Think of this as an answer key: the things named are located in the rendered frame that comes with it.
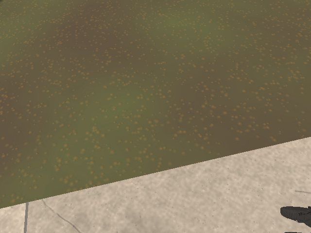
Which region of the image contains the right robot hand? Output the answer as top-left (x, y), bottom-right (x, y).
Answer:
top-left (280, 206), bottom-right (311, 233)

